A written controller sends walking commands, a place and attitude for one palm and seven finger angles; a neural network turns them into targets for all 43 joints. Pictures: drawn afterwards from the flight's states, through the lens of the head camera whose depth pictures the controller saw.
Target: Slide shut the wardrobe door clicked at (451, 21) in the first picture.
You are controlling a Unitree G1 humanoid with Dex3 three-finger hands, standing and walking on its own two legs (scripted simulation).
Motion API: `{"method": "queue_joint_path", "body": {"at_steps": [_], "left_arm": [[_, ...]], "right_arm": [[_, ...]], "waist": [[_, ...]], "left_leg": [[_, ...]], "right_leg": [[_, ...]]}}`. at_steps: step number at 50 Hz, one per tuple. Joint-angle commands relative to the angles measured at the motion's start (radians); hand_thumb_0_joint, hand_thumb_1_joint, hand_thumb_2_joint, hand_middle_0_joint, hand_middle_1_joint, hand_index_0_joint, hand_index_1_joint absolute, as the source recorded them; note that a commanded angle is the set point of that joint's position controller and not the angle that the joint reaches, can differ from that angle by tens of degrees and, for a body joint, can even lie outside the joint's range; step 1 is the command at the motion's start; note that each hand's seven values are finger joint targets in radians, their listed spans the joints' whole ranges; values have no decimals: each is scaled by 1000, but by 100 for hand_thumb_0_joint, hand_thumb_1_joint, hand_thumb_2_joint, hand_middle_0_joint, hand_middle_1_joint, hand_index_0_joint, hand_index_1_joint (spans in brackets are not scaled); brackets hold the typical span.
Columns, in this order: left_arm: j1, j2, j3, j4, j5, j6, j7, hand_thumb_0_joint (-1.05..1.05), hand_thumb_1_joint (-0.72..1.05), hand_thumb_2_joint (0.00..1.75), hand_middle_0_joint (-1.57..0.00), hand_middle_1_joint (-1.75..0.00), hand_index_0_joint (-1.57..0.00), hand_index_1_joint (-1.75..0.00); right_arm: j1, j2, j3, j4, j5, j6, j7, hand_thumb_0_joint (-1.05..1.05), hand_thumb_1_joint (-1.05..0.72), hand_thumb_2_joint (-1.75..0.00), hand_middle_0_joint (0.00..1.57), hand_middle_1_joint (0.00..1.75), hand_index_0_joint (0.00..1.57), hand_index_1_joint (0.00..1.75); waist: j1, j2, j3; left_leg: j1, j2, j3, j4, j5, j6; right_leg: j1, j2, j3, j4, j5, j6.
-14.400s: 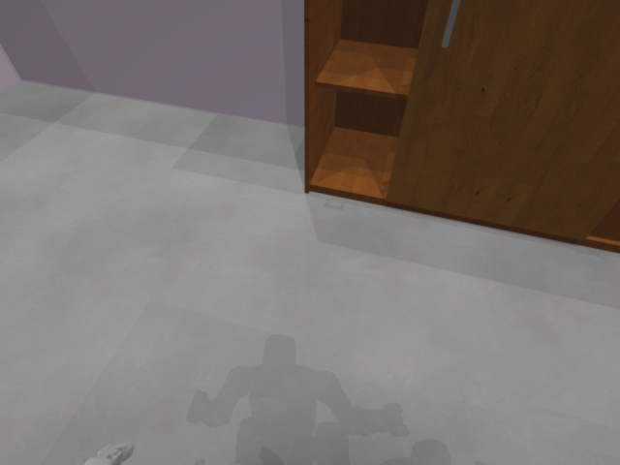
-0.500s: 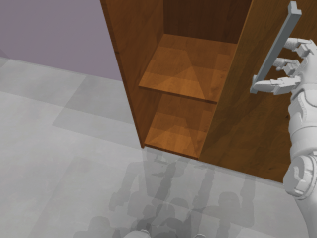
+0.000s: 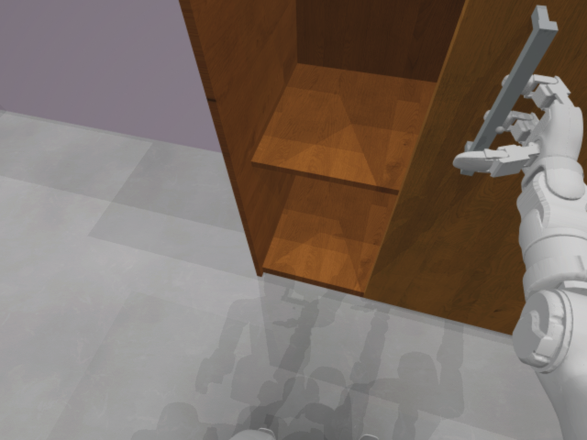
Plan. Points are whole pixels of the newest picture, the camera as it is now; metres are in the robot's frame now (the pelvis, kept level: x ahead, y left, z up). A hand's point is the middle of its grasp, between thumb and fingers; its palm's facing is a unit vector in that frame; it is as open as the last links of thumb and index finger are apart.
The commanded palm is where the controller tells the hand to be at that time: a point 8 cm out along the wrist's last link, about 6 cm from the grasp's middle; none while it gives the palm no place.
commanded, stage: slide the fingers in behind the handle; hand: right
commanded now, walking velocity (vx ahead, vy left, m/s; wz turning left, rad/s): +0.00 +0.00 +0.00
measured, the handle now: (498, 103) +0.56 -0.16 +0.15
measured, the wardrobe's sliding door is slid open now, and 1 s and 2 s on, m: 0.37 0.37 0.37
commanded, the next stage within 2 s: grip the handle and tug to test in 0.68 s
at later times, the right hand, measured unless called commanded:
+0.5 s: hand (492, 127) +0.51 -0.15 +0.15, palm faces +0.09 +1.00 +0.00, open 14.0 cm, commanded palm +0.49 -0.19 +0.14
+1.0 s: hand (486, 124) +0.52 -0.14 +0.14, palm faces +0.08 +1.00 +0.01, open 12.7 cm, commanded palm +0.49 -0.19 +0.14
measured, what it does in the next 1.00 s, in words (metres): stands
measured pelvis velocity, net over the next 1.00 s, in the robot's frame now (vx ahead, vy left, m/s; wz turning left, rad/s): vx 0.00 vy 0.00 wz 0.01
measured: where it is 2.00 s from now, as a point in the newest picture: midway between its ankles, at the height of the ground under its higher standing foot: outside the picture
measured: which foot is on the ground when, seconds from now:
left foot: down 0.00-1.00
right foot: down 0.00-1.00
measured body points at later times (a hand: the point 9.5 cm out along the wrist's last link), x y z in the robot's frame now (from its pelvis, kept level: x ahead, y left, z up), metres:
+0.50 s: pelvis +0.00 +0.01 +0.00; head +0.07 +0.00 +0.45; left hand -0.01 +0.26 -0.11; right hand +0.50 -0.20 +0.15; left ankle -0.03 +0.10 -0.70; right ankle +0.02 -0.10 -0.70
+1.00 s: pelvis +0.00 +0.00 +0.00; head +0.08 -0.01 +0.44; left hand -0.01 +0.25 -0.12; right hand +0.51 -0.20 +0.15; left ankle -0.03 +0.10 -0.70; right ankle +0.02 -0.10 -0.70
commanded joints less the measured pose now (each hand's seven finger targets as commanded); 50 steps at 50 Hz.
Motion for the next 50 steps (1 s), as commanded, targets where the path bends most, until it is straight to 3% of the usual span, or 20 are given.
{"method": "queue_joint_path", "body": {"at_steps": [1,4,7,10,12,18,21,22,26,29,31,34,37,39,40,41,43,46,48,50], "left_arm": [[142,158,59,-54,5,-26,7,0,90,90,-20,-30,-20,-30],[137,161,59,-53,-1,-26,11,0,90,90,-20,-30,-20,-30],[135,154,58,-65,2,-27,7,0,90,90,-20,-30,-20,-30],[138,154,58,-74,6,-25,5,0,90,90,-20,-30,-20,-30],[126,150,58,-81,3,-23,3,0,90,90,-20,-30,-20,-30],[126,158,56,-84,-6,-14,17,0,90,90,-20,-30,-20,-30],[127,150,58,-88,-4,-18,17,0,90,90,-20,-30,-20,-30],[124,146,60,-85,-5,-22,15,0,90,90,-20,-30,-20,-30],[131,157,59,-68,-5,-22,17,0,90,90,-20,-30,-20,-30],[131,157,58,-70,-7,-21,17,0,90,90,-20,-30,-20,-30],[138,157,58,-71,-1,-21,16,0,90,90,-20,-30,-20,-30],[137,155,62,-77,2,-26,12,0,90,90,-20,-30,-20,-30],[134,150,62,-70,4,-27,4,0,90,90,-20,-30,-20,-30],[139,161,62,-61,5,-23,5,0,90,90,-20,-30,-20,-30],[145,164,62,-66,4,-19,8,0,90,90,-20,-30,-20,-30],[137,162,61,-73,2,-16,10,0,90,90,-20,-30,-20,-30],[136,157,57,-75,3,-18,11,0,90,90,-20,-30,-20,-30],[144,157,57,-73,6,-17,13,0,90,90,-20,-30,-20,-30],[145,152,58,-74,7,-20,8,0,90,90,-20,-30,-20,-30],[149,155,59,-80,8,-19,9,0,90,90,-20,-30,-20,-30]], "right_arm": [[-544,-182,22,-247,3,-81,3,0,50,-30,30,120,30,120],[-536,-185,12,-217,19,-70,7,0,50,-30,30,120,30,120],[-511,-195,-7,-235,15,-70,-4,0,50,-30,30,120,30,120],[-496,-215,-23,-251,-1,-80,-21,0,50,-30,30,120,30,120],[-480,-198,-5,-271,-4,-83,-24,0,50,-30,30,120,30,120],[-464,-261,-48,-213,3,-59,-4,0,50,-30,30,120,30,120],[-526,-242,-22,-298,0,-82,-1,0,50,-30,30,120,30,120],[-514,-188,15,-303,4,-86,1,0,50,-30,30,120,30,120],[-465,-205,-14,-206,24,-73,10,0,50,-30,30,120,30,120],[-483,-187,11,-186,11,-46,14,0,50,-30,30,120,30,120],[-534,-218,-2,-240,3,-57,4,0,50,-30,30,120,30,120],[-499,-218,-26,-281,11,-90,-12,0,50,-30,30,120,30,120],[-506,-147,28,-270,8,-97,-16,0,50,-30,30,120,30,120],[-485,-188,-2,-203,0,-76,-21,0,50,-30,30,120,30,120],[-480,-220,-29,-198,-1,-70,-22,0,45,-32,30,121,30,121],[-495,-227,-25,-212,-3,-63,-22,0,41,-34,31,121,31,121],[-514,-202,-9,-210,-4,-56,-23,0,31,-38,32,123,32,123],[-532,-237,-25,-216,-12,-68,-25,0,17,-44,33,125,33,125],[-515,-182,6,-215,-11,-69,-21,0,8,-48,35,126,35,126],[-503,-189,-3,-218,-6,-74,-18,0,-1,-52,35,127,35,127]], "waist": [[39,-60,-399],[39,-27,-370],[12,-78,-408],[9,-25,-399],[9,-44,-401],[9,12,-343],[8,-78,-421],[19,-90,-419],[23,18,-358],[24,-34,-328],[22,-86,-376],[6,-60,-438],[21,-77,-406],[24,-27,-353],[16,3,-358],[15,-32,-374],[18,-37,-363],[24,-35,-373],[26,-55,-373],[20,-33,-389]], "left_leg": [[16,-16,-33,-88,396,-20],[32,-14,-37,-98,372,-20],[62,-12,-39,-88,412,-17],[75,-13,-41,-85,427,-19],[89,-11,-47,-89,435,-21],[128,-2,-67,-110,418,-27],[115,-5,-60,-97,435,-23],[87,-9,-53,-98,431,-20],[89,-10,-52,-111,403,-26],[63,-5,-51,-112,378,-23],[54,-5,-49,-100,386,-21],[65,-15,-38,-85,412,-17],[27,-18,-30,-82,401,-17],[22,-15,-34,-94,365,-21],[55,-14,-40,-94,384,-19],[62,-10,-44,-97,376,-22],[52,-10,-41,-97,367,-20],[57,-10,-44,-90,385,-22],[28,-13,-36,-89,379,-19],[37,-16,-37,-85,388,-17]], "right_leg": [[415,8,49,-45,354,-18],[378,8,45,-56,303,-19],[392,16,38,-56,343,-16],[368,16,34,-53,345,-23],[368,17,25,-57,332,-22],[287,19,12,-71,262,-28],[369,20,19,-65,313,-23],[402,17,24,-60,329,-21],[339,14,25,-69,287,-25],[330,17,24,-75,269,-24],[370,15,31,-69,304,-21],[422,10,42,-57,363,-15],[428,8,45,-56,366,-13],[374,7,42,-63,310,-17],[354,11,37,-66,314,-22],[351,12,32,-71,296,-20],[351,14,33,-71,289,-20],[347,11,34,-65,307,-21],[380,10,37,-61,324,-18],[382,9,39,-58,339,-19]]}}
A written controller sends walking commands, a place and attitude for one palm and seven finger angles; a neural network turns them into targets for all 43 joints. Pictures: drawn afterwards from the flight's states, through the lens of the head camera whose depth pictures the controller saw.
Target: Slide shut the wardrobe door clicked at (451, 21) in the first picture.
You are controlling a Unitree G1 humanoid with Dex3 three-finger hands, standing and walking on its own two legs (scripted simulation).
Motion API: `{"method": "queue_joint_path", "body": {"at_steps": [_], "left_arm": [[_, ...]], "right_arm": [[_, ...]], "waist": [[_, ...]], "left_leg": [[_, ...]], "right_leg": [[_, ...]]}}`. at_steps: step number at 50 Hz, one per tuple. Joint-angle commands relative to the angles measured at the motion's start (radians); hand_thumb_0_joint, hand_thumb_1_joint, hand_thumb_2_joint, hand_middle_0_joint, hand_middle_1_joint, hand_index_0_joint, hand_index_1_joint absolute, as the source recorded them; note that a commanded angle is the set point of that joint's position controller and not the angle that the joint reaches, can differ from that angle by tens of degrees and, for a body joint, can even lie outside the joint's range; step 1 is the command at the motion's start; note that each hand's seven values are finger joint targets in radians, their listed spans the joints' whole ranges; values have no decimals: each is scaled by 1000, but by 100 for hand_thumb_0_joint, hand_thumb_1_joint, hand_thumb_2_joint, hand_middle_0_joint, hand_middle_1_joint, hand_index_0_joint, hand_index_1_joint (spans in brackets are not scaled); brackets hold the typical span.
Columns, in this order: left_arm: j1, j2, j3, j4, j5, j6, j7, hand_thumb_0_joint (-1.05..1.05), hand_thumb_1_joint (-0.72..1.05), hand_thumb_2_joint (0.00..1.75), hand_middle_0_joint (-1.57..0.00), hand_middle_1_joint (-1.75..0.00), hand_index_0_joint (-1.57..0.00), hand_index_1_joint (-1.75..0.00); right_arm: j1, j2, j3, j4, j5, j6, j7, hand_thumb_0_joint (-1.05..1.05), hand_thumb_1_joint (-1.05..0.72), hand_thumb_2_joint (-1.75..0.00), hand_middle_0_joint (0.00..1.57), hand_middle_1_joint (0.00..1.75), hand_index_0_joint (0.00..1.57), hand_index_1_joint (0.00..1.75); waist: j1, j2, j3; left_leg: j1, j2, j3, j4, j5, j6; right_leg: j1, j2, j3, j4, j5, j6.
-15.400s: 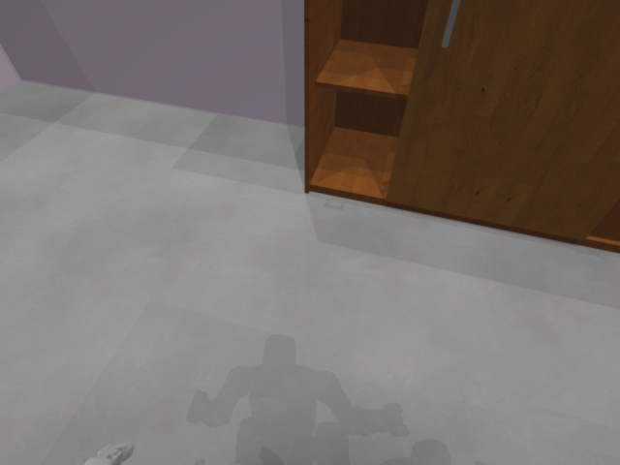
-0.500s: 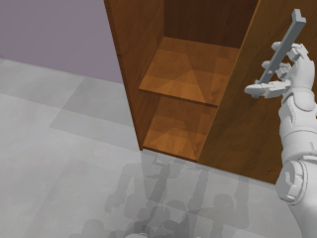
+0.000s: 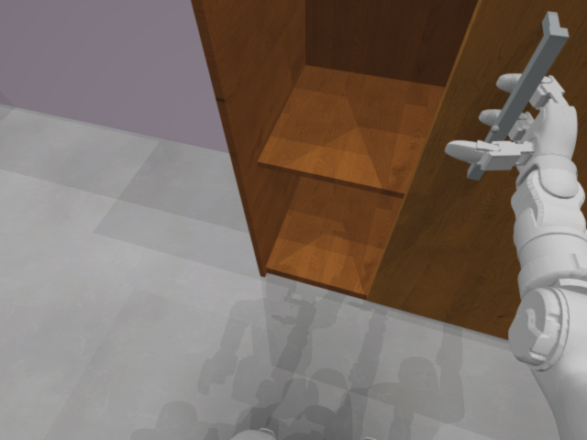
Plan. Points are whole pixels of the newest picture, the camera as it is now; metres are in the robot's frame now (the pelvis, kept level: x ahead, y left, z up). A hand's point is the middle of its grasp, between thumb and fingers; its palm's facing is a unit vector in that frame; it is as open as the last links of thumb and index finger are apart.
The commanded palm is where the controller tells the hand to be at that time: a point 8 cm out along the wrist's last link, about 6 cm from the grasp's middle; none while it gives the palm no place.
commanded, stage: grip the handle and tug to test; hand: right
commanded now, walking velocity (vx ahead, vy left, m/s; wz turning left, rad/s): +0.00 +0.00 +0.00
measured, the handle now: (507, 108) +0.56 -0.17 +0.15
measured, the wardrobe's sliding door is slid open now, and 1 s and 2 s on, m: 0.37 0.37 0.35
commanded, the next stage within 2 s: tug the door sideways, standing still in 1.20 s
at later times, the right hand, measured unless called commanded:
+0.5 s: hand (485, 128) +0.52 -0.14 +0.14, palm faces +0.09 +1.00 +0.01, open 5.2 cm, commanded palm +0.50 -0.19 +0.14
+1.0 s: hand (484, 130) +0.52 -0.14 +0.14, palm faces +0.08 +1.00 +0.02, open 5.0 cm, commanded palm +0.47 -0.19 +0.14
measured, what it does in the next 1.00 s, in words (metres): stands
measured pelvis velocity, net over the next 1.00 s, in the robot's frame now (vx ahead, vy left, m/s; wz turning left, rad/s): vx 0.02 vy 0.01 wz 0.03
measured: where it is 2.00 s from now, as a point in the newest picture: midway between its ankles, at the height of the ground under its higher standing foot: outside the picture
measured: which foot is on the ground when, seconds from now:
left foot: down 0.00-1.00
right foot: down 0.00-1.00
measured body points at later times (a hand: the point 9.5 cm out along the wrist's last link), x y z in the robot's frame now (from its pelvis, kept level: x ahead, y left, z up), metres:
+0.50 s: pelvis +0.00 +0.00 +0.00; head +0.08 +0.00 +0.44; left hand -0.01 +0.26 -0.12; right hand +0.51 -0.19 +0.14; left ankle -0.03 +0.10 -0.71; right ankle +0.02 -0.10 -0.71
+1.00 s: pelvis +0.02 +0.01 +0.01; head +0.08 +0.01 +0.45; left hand +0.01 +0.26 -0.11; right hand +0.51 -0.19 +0.14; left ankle -0.03 +0.10 -0.71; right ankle +0.02 -0.10 -0.71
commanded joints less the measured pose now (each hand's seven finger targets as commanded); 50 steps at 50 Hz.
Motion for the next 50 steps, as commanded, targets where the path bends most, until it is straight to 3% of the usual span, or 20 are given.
{"method": "queue_joint_path", "body": {"at_steps": [1,3,5,8,11,12,14,15,19,22,25,26,27,32,36,39,41,43,45,50], "left_arm": [[142,165,62,-58,4,-25,11,0,90,90,-20,-30,-20,-30],[138,161,63,-62,1,-28,9,0,90,90,-20,-30,-20,-30],[145,163,63,-56,2,-28,11,0,90,90,-20,-30,-20,-30],[142,162,62,-49,2,-29,10,0,90,90,-20,-30,-20,-30],[147,165,65,-46,8,-32,9,0,90,90,-20,-30,-20,-30],[145,161,66,-50,7,-33,7,0,90,90,-20,-30,-20,-30],[140,160,64,-46,9,-35,3,0,90,90,-20,-30,-20,-30],[147,164,64,-43,9,-33,5,0,90,90,-20,-30,-20,-30],[141,165,66,-48,8,-32,6,0,90,90,-20,-30,-20,-30],[142,164,62,-56,6,-27,10,0,90,90,-20,-30,-20,-30],[139,159,60,-60,3,-24,12,0,90,90,-20,-30,-20,-30],[136,158,61,-60,4,-25,11,0,90,90,-20,-30,-20,-30],[142,161,64,-58,4,-25,12,0,90,90,-20,-30,-20,-30],[137,156,64,-73,3,-22,11,0,90,90,-20,-30,-20,-30],[126,156,62,-77,-1,-16,14,0,90,90,-20,-30,-20,-30],[122,155,64,-85,-3,-15,13,0,90,90,-20,-30,-20,-30],[120,154,68,-98,-5,-14,14,0,90,90,-20,-30,-20,-30],[110,149,69,-105,-8,-15,11,0,90,90,-20,-30,-20,-30],[103,151,70,-112,-11,-13,10,0,90,90,-20,-30,-20,-30],[81,148,78,-135,-18,-13,5,0,90,90,-20,-30,-20,-30]], "right_arm": [[-504,-226,-14,-229,17,-72,-1,0,-6,-54,36,128,36,128],[-504,-186,19,-244,19,-74,4,0,-15,-58,37,129,37,129],[-529,-193,16,-248,16,-77,2,0,-25,-62,38,131,38,131],[-548,-176,33,-236,14,-71,-7,0,-39,-68,40,133,40,133],[-564,-228,-10,-284,11,-89,-23,0,-53,-74,41,135,41,135],[-538,-195,10,-282,11,-91,-24,0,-57,-76,42,135,42,135],[-523,-157,35,-256,10,-87,-26,0,-67,-80,43,137,43,137],[-529,-193,8,-239,3,-88,-32,0,-71,-82,43,137,43,137],[-536,-197,5,-253,5,-79,-34,0,-90,-90,45,140,45,140],[-483,-254,-45,-236,9,-74,-27,0,-90,-90,45,140,45,140],[-518,-219,-2,-238,-1,-72,-16,0,-90,-90,45,140,45,140],[-533,-206,10,-260,3,-75,-13,0,-90,-90,45,140,45,140],[-490,-245,-34,-248,5,-74,-14,0,-90,-90,45,140,45,140],[-464,-238,-35,-288,18,-77,-5,0,-90,-90,45,140,45,140],[-449,-270,-53,-289,16,-70,-6,0,-90,-90,45,140,45,140],[-435,-241,-30,-309,18,-65,1,0,-90,-90,45,140,45,140],[-383,-260,-57,-347,25,-68,5,0,-90,-90,45,140,45,140],[-343,-215,-32,-383,36,-64,10,0,-90,-90,45,140,45,140],[-290,-216,-40,-398,45,-56,14,0,-90,-90,45,140,45,140],[-188,-191,-36,-528,64,-31,17,0,-90,-90,45,140,45,140]], "waist": [[10,-39,-402],[13,-56,-399],[22,-31,-390],[29,-67,-369],[13,-85,-439],[10,-106,-446],[21,-77,-404],[22,-32,-385],[18,-41,-402],[-6,-31,-412],[16,-12,-363],[19,-54,-380],[-1,-38,-401],[-13,-46,-443],[-15,-35,-405],[-12,-31,-401],[-38,-36,-454],[-43,-53,-455],[-51,-18,-439],[-81,-41,-468]], "left_leg": [[44,-12,-21,-85,379,-18],[29,-14,-18,-89,366,-16],[26,-15,-19,-86,370,-16],[-4,-15,-15,-89,343,-17],[18,-15,-15,-76,364,-15],[9,-17,-11,-73,368,-12],[-10,-18,-8,-79,360,-15],[1,-18,-9,-79,363,-15],[28,-16,-15,-83,372,-18],[84,-12,-28,-82,423,-18],[64,-11,-29,-86,412,-20],[59,-11,-32,-89,416,-21],[77,-11,-31,-85,426,-19],[111,-13,-33,-78,473,-20],[130,-8,-40,-86,481,-24],[135,-10,-42,-90,497,-24],[177,-10,-44,-82,541,-22],[173,-12,-37,-83,552,-19],[185,-15,-39,-88,576,-19],[229,-14,-37,-89,643,-17]], "right_leg": [[375,10,53,-51,328,-14],[393,9,55,-52,324,-13],[382,10,57,-47,327,-17],[390,8,63,-53,311,-13],[420,7,69,-46,348,-9],[442,7,70,-44,368,-6],[425,6,66,-41,352,-8],[397,6,67,-43,346,-13],[390,12,59,-48,329,-14],[352,16,45,-47,343,-17],[332,17,42,-50,321,-23],[354,18,40,-48,327,-21],[356,17,40,-43,340,-20],[371,20,36,-43,377,-19],[334,19,25,-50,352,-22],[342,20,22,-53,361,-24],[357,24,18,-51,397,-23],[389,22,16,-54,421,-20],[383,21,13,-55,438,-23],[423,22,5,-65,502,-22]]}}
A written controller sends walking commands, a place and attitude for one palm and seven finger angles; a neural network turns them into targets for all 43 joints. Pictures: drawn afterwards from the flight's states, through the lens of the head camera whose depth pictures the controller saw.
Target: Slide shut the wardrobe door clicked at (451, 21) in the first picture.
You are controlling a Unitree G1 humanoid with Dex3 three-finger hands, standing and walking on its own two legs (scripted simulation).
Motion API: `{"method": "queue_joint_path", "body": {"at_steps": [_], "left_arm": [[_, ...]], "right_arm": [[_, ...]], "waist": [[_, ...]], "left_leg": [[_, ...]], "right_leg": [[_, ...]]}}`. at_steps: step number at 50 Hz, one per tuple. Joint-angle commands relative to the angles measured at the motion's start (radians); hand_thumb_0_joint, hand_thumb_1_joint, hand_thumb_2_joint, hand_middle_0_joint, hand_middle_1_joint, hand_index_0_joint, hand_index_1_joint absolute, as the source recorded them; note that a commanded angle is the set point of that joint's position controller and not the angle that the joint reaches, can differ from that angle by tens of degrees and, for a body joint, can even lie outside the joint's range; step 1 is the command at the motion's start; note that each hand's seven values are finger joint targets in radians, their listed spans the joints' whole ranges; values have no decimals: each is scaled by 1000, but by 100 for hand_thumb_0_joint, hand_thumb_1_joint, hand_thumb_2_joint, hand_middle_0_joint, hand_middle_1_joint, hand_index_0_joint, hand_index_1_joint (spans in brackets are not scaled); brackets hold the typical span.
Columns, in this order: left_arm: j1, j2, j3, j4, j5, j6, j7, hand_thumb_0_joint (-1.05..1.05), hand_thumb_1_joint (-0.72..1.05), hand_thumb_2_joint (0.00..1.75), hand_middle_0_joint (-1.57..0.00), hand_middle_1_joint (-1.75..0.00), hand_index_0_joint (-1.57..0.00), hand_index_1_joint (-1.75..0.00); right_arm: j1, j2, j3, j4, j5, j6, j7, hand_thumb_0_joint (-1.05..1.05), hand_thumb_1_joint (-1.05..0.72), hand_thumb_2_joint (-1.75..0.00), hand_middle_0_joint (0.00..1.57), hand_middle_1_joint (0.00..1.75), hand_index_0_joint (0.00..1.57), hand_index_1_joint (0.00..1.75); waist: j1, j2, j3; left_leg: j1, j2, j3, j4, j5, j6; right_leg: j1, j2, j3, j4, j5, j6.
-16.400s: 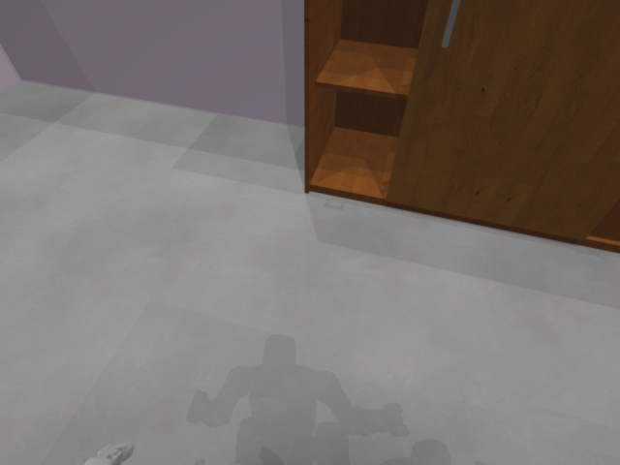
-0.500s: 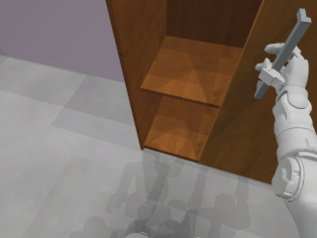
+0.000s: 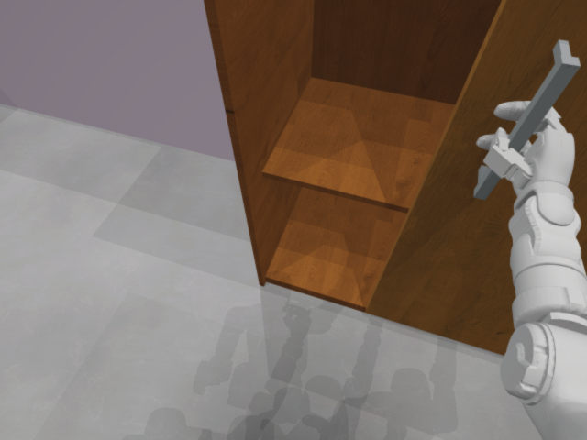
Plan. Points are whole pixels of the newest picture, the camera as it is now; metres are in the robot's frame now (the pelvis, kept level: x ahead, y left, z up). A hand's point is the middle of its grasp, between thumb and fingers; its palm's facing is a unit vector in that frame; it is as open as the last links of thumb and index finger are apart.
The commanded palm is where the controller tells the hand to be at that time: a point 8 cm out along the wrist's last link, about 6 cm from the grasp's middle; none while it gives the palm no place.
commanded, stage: grip the handle and tug to test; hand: right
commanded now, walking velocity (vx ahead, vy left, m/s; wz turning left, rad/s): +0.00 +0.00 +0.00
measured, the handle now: (515, 131) +0.54 -0.19 +0.14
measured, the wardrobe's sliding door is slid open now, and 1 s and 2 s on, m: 0.37 0.35 0.25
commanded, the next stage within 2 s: tug the door sideways, standing still in 0.20 s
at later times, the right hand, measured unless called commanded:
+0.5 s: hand (496, 154) +0.49 -0.16 +0.14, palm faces +0.12 +0.99 +0.02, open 5.4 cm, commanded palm +0.47 -0.19 +0.14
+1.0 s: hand (476, 151) +0.49 -0.13 +0.14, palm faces +0.16 +0.99 -0.02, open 5.6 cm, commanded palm +0.47 -0.12 +0.14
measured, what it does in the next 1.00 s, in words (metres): stands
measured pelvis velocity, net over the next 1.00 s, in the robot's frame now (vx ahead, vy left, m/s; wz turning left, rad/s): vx -0.01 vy -0.01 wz -0.09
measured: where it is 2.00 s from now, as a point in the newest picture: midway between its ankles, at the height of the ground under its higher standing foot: outside the picture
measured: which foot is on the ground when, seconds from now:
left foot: down 0.00-1.00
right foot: down 0.00-1.00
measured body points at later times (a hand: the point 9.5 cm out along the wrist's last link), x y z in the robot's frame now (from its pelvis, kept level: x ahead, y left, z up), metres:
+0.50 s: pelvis +0.02 -0.01 +0.01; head +0.08 -0.01 +0.45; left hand +0.09 +0.25 -0.12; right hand +0.48 -0.21 +0.14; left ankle -0.04 +0.10 -0.71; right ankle +0.00 -0.11 -0.71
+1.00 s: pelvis -0.01 -0.01 -0.01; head +0.06 -0.02 +0.44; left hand -0.01 +0.24 -0.13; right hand +0.48 -0.19 +0.14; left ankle -0.04 +0.10 -0.71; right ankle +0.00 -0.11 -0.71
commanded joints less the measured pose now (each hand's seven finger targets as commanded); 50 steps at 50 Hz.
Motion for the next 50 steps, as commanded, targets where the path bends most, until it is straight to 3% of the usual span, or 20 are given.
{"method": "queue_joint_path", "body": {"at_steps": [1,3,4,7,10,15,17,20,21,24,25,26,28,30,31,34,37,41,42,50], "left_arm": [[72,139,60,-103,-4,-34,6,0,90,90,-20,-30,-20,-30],[62,138,63,-109,-7,-36,4,0,90,90,-20,-30,-20,-30],[51,134,62,-114,-10,-36,2,0,90,90,-20,-30,-20,-30],[40,138,65,-113,-13,-35,3,0,90,90,-20,-30,-20,-30],[27,133,64,-122,-13,-35,5,0,90,90,-20,-30,-20,-30],[15,133,63,-123,-11,-28,13,0,90,90,-20,-30,-20,-30],[11,122,59,-100,-15,-29,16,0,90,90,-20,-30,-20,-30],[31,123,64,-61,-5,-33,20,0,90,90,-20,-30,-20,-30],[38,122,67,-47,-1,-36,21,0,90,90,-20,-30,-20,-30],[58,117,68,-19,8,-52,14,0,90,90,-20,-30,-20,-30],[68,117,68,-9,11,-54,11,0,90,90,-20,-30,-20,-30],[68,116,69,-3,14,-59,7,0,90,90,-20,-30,-20,-30],[69,117,69,5,17,-68,3,0,90,90,-20,-30,-20,-30],[70,118,69,10,17,-77,-1,0,90,90,-20,-30,-20,-30],[66,117,68,14,20,-84,-5,0,90,90,-20,-30,-20,-30],[76,115,65,28,25,-99,-14,0,90,90,-20,-30,-20,-30],[92,118,67,40,29,-114,-22,0,90,90,-20,-30,-20,-30],[95,119,67,56,30,-133,-29,0,90,90,-20,-30,-20,-30],[99,116,68,62,31,-140,-31,0,90,90,-20,-30,-20,-30],[122,125,67,91,40,-165,-40,0,90,90,-20,-30,-20,-30]], "right_arm": [[-320,-209,3,-353,29,-63,7,0,-90,-90,45,140,45,140],[-245,-196,0,-395,39,-45,8,0,-90,-90,45,140,45,140],[-228,-158,31,-413,45,-34,10,0,-90,-90,45,140,45,140],[-169,-168,13,-441,54,-5,6,0,-90,-90,45,140,45,140],[-143,-136,35,-499,60,21,6,0,-90,-90,45,140,45,140],[-96,-169,-4,-532,68,51,1,0,-90,-90,45,140,45,140],[-239,-91,83,-519,60,62,-6,0,-90,-90,45,140,45,140],[-393,-48,120,-467,44,58,-37,0,-90,-90,45,140,45,140],[-449,-39,129,-445,36,54,-48,0,-90,-90,45,140,45,140],[-487,25,172,-413,27,36,-64,0,-90,-90,45,140,45,140],[-506,48,197,-398,22,30,-66,0,-90,-90,45,140,45,140],[-523,63,210,-385,21,23,-67,0,-90,-90,45,140,45,140],[-543,100,235,-340,24,9,-69,0,-90,-90,45,140,45,140],[-586,136,268,-320,19,-10,-74,0,-90,-90,45,140,45,140],[-613,140,277,-316,14,-21,-78,0,-90,-90,45,140,45,140],[-655,180,310,-277,6,-47,-84,0,-90,-90,45,140,45,140],[-686,219,339,-240,9,-67,-90,0,-90,-90,45,140,45,140],[-751,260,375,-221,7,-91,-103,0,-90,-90,45,140,45,140],[-764,282,391,-215,6,-97,-111,0,-90,-90,45,140,45,140],[-808,297,392,-142,0,-121,-155,0,-90,-90,45,140,45,140]], "waist": [[-64,-49,-454],[-76,-13,-436],[-72,-18,-414],[-80,11,-386],[-87,0,-395],[-101,42,-403],[-53,-15,-352],[-8,24,-324],[4,-11,-340],[11,-71,-409],[19,-44,-411],[25,-64,-423],[32,-12,-427],[44,-8,-408],[41,-52,-423],[52,-77,-413],[65,-16,-414],[72,-78,-416],[82,-64,-407],[83,-52,-392]], "left_leg": [[181,2,-3,-54,656,-29],[204,3,0,-57,686,-30],[199,3,0,-65,689,-32],[219,7,2,-69,716,-35],[234,9,2,-68,754,-34],[292,22,-6,-65,838,-42],[216,18,4,-76,769,-39],[127,6,11,-85,669,-38],[105,9,13,-81,655,-39],[56,10,19,-66,646,-36],[40,7,23,-63,644,-35],[23,8,25,-60,637,-37],[11,3,30,-60,597,-35],[-13,0,36,-61,543,-31],[-25,2,33,-60,522,-30],[-71,-2,35,-57,483,-24],[-82,-7,43,-53,458,-26],[-128,-7,43,-55,373,-21],[-139,-8,48,-55,353,-21],[-159,-9,51,-53,299,-18]], "right_leg": [[366,36,32,-23,527,-31],[360,34,28,-29,543,-31],[363,34,24,-35,536,-32],[354,34,22,-43,546,-32],[378,36,19,-46,595,-32],[360,39,13,-52,616,-31],[393,35,23,-50,613,-27],[410,28,44,-38,588,-26],[426,28,51,-33,592,-21],[498,25,73,-6,680,-9],[508,23,82,0,708,-8],[521,22,88,4,714,-5],[503,25,98,4,654,-3],[498,26,105,-3,605,-4],[507,29,107,-3,585,1],[517,29,117,6,560,2],[499,28,129,4,523,1],[501,28,136,0,439,5],[502,25,141,-2,418,5],[462,31,144,-10,348,4]]}}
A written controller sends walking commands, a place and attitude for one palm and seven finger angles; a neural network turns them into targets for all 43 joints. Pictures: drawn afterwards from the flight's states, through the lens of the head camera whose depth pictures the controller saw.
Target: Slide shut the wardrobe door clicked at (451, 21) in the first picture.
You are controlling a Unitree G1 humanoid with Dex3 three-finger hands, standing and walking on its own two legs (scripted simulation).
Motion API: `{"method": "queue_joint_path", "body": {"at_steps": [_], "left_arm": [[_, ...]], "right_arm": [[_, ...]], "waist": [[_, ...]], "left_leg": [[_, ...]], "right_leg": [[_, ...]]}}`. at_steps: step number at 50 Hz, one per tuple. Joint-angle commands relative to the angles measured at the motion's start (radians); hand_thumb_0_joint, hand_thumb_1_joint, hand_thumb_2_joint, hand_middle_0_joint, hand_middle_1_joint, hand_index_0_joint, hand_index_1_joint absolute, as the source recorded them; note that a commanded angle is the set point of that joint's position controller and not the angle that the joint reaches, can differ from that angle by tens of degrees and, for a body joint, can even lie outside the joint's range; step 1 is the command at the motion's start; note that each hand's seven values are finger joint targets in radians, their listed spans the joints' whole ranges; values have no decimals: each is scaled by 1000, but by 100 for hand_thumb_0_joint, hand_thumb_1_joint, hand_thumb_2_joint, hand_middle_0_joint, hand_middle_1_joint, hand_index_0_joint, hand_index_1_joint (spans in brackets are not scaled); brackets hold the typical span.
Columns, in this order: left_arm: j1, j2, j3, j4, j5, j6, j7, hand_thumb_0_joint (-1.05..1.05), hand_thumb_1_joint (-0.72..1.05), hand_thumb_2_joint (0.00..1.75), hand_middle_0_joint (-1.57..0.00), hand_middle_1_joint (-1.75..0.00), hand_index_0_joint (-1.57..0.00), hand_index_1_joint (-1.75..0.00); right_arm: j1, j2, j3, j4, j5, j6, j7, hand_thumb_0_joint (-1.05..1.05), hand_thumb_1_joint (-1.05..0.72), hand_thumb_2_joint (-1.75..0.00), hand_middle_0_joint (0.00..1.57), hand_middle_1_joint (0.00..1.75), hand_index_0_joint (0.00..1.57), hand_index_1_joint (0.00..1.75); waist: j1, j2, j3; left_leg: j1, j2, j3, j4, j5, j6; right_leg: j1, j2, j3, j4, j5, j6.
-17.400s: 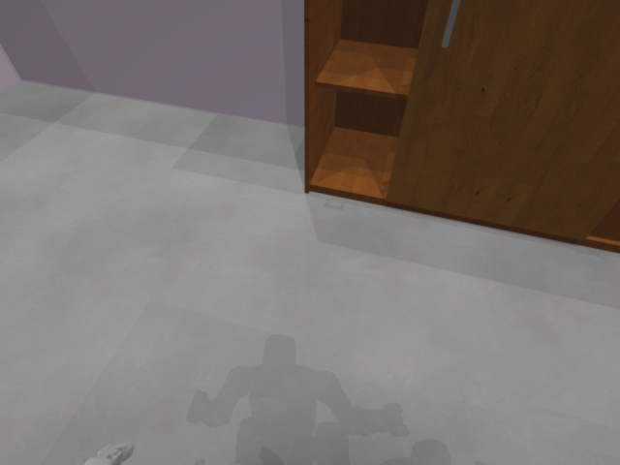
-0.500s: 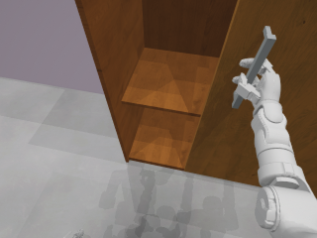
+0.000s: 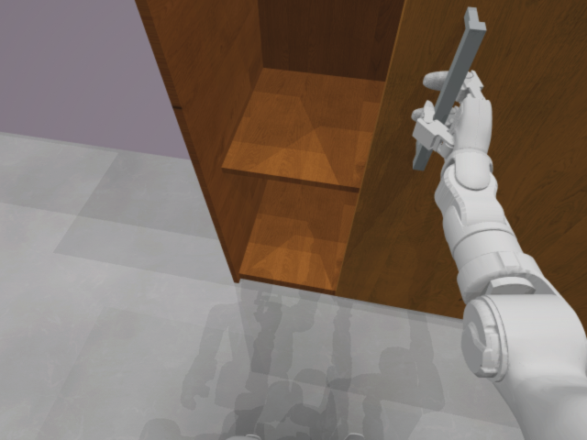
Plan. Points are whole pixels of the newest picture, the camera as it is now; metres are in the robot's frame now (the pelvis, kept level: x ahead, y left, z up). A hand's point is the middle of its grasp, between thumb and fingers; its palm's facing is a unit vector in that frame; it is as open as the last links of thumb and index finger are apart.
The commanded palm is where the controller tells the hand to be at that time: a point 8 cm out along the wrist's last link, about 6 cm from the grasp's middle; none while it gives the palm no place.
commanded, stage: step sideways, sliding the door along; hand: right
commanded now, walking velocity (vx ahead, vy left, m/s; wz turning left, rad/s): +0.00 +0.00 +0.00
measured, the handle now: (441, 100) +0.57 -0.11 +0.15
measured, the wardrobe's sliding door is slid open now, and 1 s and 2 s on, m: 0.35 0.25 0.00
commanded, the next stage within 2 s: none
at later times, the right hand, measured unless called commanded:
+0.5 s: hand (386, 118) +0.51 -0.03 +0.15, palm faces +0.00 +0.99 -0.12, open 5.6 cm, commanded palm +0.50 -0.07 +0.15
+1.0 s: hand (350, 115) +0.52 +0.01 +0.14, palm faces +0.16 +0.97 -0.17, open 6.1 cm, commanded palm +0.50 +0.03 +0.15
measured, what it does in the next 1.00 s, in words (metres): steps to the left: left foot, then right foot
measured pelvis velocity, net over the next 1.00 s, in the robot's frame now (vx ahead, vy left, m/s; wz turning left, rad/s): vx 0.07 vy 0.18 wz -0.11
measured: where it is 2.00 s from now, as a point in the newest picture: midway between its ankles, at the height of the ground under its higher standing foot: (141, 407)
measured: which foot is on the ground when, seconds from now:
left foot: down 0.00-0.62, up 0.64-0.78, down 0.80-0.96, up 0.98-1.00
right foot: down 0.00-0.82, up 0.84-0.94, down 0.96-1.00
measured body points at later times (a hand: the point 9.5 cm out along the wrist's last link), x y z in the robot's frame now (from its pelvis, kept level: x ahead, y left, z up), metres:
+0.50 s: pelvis +0.03 +0.04 +0.01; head +0.08 +0.08 +0.46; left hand +0.06 +0.28 -0.14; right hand +0.51 -0.09 +0.16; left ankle +0.00 +0.10 -0.71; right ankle +0.01 -0.09 -0.69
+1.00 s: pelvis +0.07 +0.18 +0.01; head +0.16 +0.18 +0.45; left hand +0.22 +0.41 -0.12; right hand +0.50 -0.04 +0.15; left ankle +0.12 +0.24 -0.69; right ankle +0.03 +0.02 -0.71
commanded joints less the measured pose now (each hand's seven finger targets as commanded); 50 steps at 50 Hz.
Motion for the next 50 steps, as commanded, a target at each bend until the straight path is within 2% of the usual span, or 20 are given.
{"method": "queue_joint_path", "body": {"at_steps": [1,4,5,6,8,14,18,21,23,26,29,31,32,35,39,41,44,46,48,50], "left_arm": [[103,142,49,-62,4,-48,4,0,90,90,-20,-30,-20,-30],[103,147,48,-60,5,-54,3,0,90,90,-20,-30,-20,-30],[88,186,49,-76,-61,-17,67,0,90,90,-20,-30,-20,-30],[39,156,36,-80,-62,0,101,0,90,90,-20,-30,-20,-30],[-9,117,19,-98,-68,9,123,0,90,90,-20,-30,-20,-30],[-85,134,15,-78,-63,14,185,0,90,90,-20,-30,-20,-30],[-105,144,5,-68,-65,21,198,0,90,90,-20,-30,-20,-30],[-124,148,23,-91,-67,25,199,0,90,90,-20,-30,-20,-30],[-178,135,25,-104,-72,18,194,0,90,90,-20,-30,-20,-30],[-208,116,23,-106,-59,-10,197,0,90,90,-20,-30,-20,-30],[-163,116,28,-90,-46,-20,210,0,90,90,-20,-30,-20,-30],[-133,154,50,-88,-48,-22,198,0,90,90,-20,-30,-20,-30],[-189,118,40,-88,-37,-27,167,0,90,90,-20,-30,-20,-30],[-209,146,51,-108,-51,2,185,0,90,90,-20,-30,-20,-30],[-208,122,49,-182,-83,-3,189,0,90,90,-20,-30,-20,-30],[-323,72,34,-211,-99,-12,202,0,90,90,-20,-30,-20,-30],[-311,78,29,-162,-95,-35,208,0,90,90,-20,-30,-20,-30],[-278,50,12,-131,-89,-74,206,0,90,90,-20,-30,-20,-30],[-251,108,46,-158,-69,-74,185,0,90,90,-20,-30,-20,-30],[-293,124,51,-168,-77,-46,124,0,90,90,-20,-30,-20,-30]], "right_arm": [[-652,161,138,-258,-35,-101,63,0,-90,-90,45,140,45,140],[-726,142,127,-300,-35,-111,44,0,-90,-90,45,140,45,140],[-740,-379,-143,-273,-109,-107,44,0,-90,-90,45,140,45,140],[-789,-262,-41,-262,-93,-104,64,0,-90,-90,45,140,45,140],[-718,-119,46,-251,-76,-89,94,0,-90,-90,45,140,45,140],[-623,-126,40,-221,-26,-62,127,0,-90,-90,45,140,45,140],[-556,-154,13,-199,-25,-46,125,0,-90,-90,45,140,45,140],[-504,-190,-14,-226,-49,-16,128,0,-90,-90,45,140,45,140],[-470,-170,-7,-215,-60,7,133,0,-90,-90,45,140,45,140],[-496,-107,30,-299,-63,2,135,0,-90,-90,45,140,45,140],[-454,-101,41,-400,-56,-22,140,0,-90,-90,45,140,45,140],[-461,-52,85,-494,-27,-54,159,0,-90,-90,45,140,45,140],[-453,-48,67,-506,-29,-61,172,0,-90,-90,45,140,45,140],[-381,-111,39,-489,-44,-12,174,0,-90,-90,45,140,45,140],[-359,-66,101,-677,-63,-10,184,0,-90,-90,45,140,45,140],[-358,-42,135,-731,-67,14,177,0,-90,-90,45,140,45,140],[-330,36,195,-710,-61,45,160,0,-90,-90,45,140,45,140],[-393,123,276,-787,-60,24,139,0,-90,-90,45,140,45,140],[-394,153,330,-845,-47,7,144,0,-90,-90,45,140,45,140],[-396,210,329,-754,-55,26,156,0,-90,-90,45,140,45,140]], "waist": [[124,-69,-406],[126,-53,-430],[-7,-24,-490],[55,20,-455],[40,-53,-398],[-22,-112,-237],[-38,1,-215],[-40,177,-253],[-73,327,-157],[-92,204,-130],[-59,108,-177],[-23,-257,-291],[-62,-198,-301],[-64,-9,-132],[-39,67,-307],[-61,287,-282],[-91,235,-167],[-23,122,-193],[-34,-238,-255],[-73,-110,-241]], "left_leg": [[-138,-44,-18,-80,313,-3],[-130,-45,-19,-79,328,-5],[76,35,-85,-119,307,-14],[125,30,-63,-126,350,-24],[125,26,-42,-82,317,-28],[-81,1,-77,139,-116,13],[179,6,-61,-115,99,20],[568,159,-217,-255,486,84],[626,256,-364,-323,538,166],[707,267,-292,-231,893,163],[539,183,-130,-7,892,62],[-120,7,-92,424,68,-74],[-174,42,-232,510,-145,-30],[-101,112,-231,140,-126,-2],[556,59,-63,-310,505,-5],[626,244,-274,-340,688,93],[453,274,-272,-336,475,163],[401,211,-112,-114,728,88],[-87,47,-52,225,62,-51],[-123,88,-180,293,-70,-3]], "right_leg": [[540,-24,65,-56,341,17],[554,-25,65,-55,356,16],[557,-73,22,-113,293,-29],[536,-71,7,-137,279,-44],[551,-95,3,-158,282,-52],[800,-334,405,-339,275,-173],[730,-281,207,-212,587,-127],[377,-101,-81,-24,349,-15],[173,-25,-59,164,-128,13],[136,-55,-47,164,-128,6],[469,-121,-47,-257,190,-14],[1102,-455,398,-305,1188,-197],[1172,-531,479,-295,1112,-225],[965,-487,271,-237,932,-173],[659,-173,-119,-51,569,17],[380,-3,-109,92,-126,50],[369,-58,-36,180,-222,37],[594,-116,-25,-269,27,25],[1050,-469,350,-303,1266,-109],[1094,-519,273,-279,1174,-147]]}}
